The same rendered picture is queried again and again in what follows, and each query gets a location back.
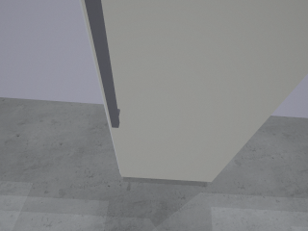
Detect fridge door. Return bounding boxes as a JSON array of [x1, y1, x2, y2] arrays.
[[81, 0, 308, 182]]

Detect handle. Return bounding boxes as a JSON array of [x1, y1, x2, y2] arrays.
[[85, 0, 120, 128]]

